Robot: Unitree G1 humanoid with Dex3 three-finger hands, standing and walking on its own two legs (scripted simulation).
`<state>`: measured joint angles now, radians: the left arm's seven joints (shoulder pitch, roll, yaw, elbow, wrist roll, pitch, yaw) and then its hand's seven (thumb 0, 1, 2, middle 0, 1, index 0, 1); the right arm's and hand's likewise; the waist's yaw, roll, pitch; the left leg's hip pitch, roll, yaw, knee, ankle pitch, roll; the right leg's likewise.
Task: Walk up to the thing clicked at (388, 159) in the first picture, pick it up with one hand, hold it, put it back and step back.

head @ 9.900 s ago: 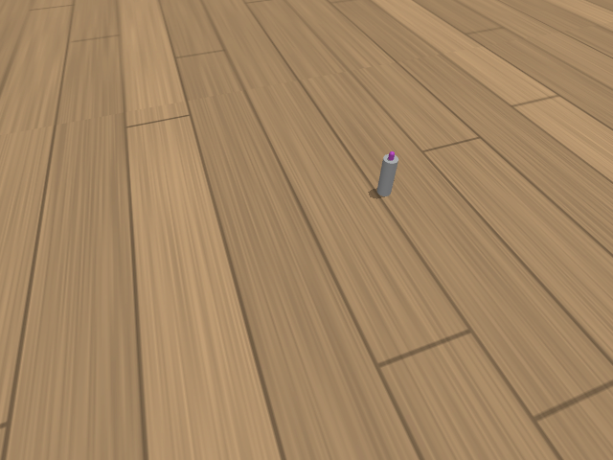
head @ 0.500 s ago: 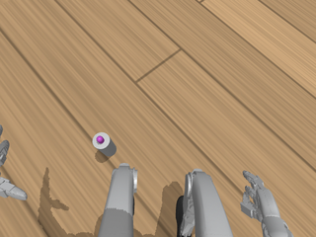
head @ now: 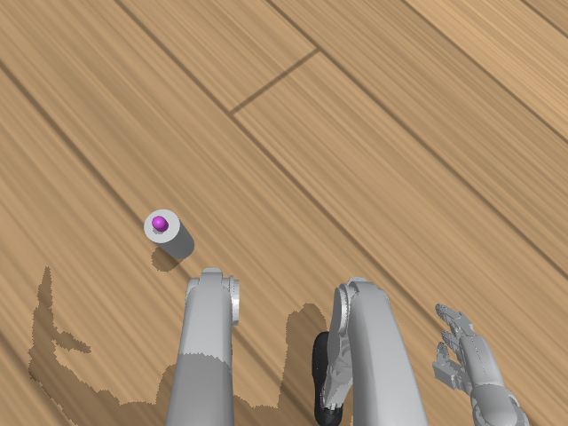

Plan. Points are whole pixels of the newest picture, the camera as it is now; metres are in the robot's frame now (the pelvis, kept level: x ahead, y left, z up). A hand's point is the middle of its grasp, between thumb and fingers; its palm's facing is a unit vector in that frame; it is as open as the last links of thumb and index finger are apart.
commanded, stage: go down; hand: left
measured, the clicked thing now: (170, 235) +0.40 +0.26 -0.35
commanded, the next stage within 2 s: approach in 0.94 s
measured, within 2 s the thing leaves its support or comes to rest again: neither
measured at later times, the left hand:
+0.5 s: hand out of the picture +0.30 +0.43 -0.05, palm faces +0.25 -0.96 -0.11, open 17.7 cm
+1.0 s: hand out of the picture +0.30 +0.44 -0.06, palm faces +0.26 -0.96 -0.09, open 17.7 cm
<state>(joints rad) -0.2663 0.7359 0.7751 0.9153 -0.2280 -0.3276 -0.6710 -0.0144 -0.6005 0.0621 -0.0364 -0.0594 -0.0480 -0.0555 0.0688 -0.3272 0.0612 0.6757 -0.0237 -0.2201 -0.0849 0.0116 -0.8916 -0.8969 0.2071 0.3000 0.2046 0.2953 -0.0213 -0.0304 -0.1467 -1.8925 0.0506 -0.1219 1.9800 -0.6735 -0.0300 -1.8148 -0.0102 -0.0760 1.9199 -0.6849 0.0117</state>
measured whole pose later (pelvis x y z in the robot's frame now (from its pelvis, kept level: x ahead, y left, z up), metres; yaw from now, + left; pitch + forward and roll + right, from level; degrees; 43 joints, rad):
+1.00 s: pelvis -0.01 +0.00 -0.05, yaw -1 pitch +33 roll -7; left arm -0.38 0.85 0.86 1.00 -0.26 -0.34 -0.75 -0.02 -0.60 0.07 -0.04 -0.07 -0.05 -0.07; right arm 0.07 -0.35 0.10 0.68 -0.04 -0.22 -0.09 0.01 -0.90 -0.90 0.21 0.30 0.21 0.30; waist -0.03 -0.04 -0.12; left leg -2.04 0.04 -0.14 2.14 -0.68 -0.02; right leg -1.96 -0.01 -0.08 2.07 -0.69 0.02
